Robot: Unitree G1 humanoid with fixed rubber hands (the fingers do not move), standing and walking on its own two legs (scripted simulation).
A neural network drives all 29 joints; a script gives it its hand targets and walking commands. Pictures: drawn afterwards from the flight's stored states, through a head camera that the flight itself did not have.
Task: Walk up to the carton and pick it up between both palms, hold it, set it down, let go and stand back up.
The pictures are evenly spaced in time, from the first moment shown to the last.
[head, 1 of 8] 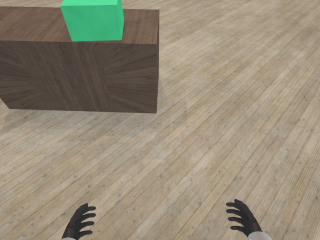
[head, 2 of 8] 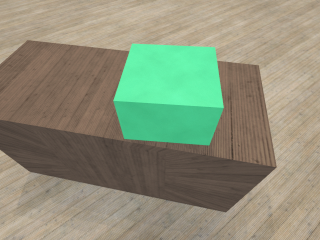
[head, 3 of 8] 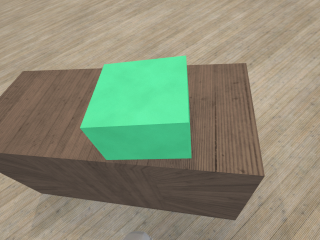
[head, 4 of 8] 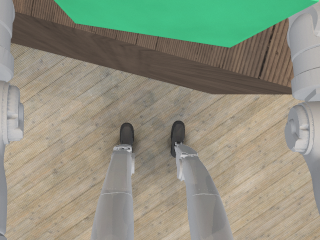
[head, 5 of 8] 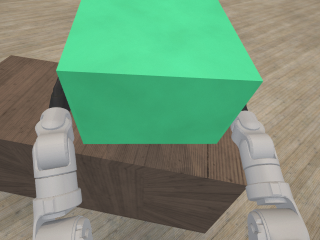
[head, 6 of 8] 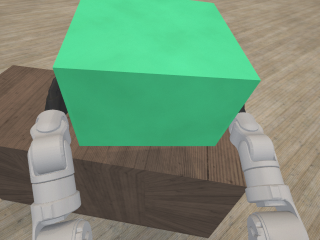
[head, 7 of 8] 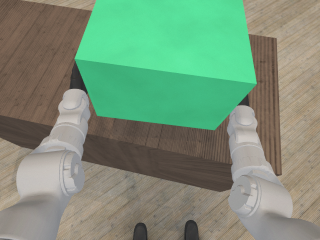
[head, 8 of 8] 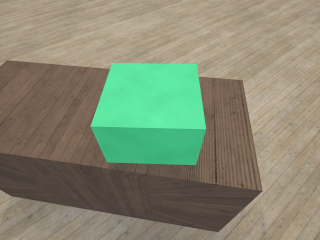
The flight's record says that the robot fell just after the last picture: no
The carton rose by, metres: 0.29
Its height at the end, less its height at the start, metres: +0.00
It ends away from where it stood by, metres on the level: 0.02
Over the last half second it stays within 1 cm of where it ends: yes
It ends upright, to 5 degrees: yes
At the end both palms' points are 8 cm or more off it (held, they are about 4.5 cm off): yes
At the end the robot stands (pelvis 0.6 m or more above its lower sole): yes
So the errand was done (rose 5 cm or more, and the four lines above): yes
